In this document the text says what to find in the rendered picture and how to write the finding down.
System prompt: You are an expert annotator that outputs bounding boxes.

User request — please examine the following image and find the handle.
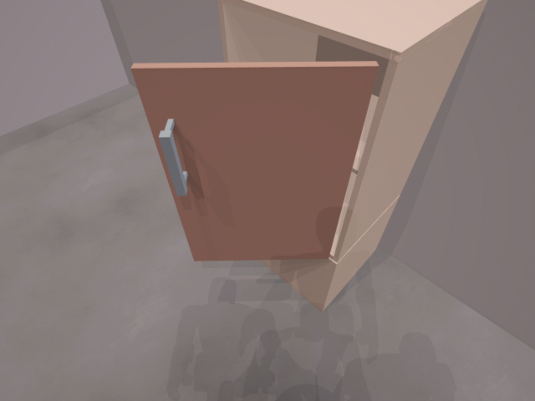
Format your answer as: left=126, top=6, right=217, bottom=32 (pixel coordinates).
left=159, top=119, right=188, bottom=196

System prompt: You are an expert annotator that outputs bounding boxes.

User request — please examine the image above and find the cupboard door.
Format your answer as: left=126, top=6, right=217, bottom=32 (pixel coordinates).
left=131, top=61, right=379, bottom=261

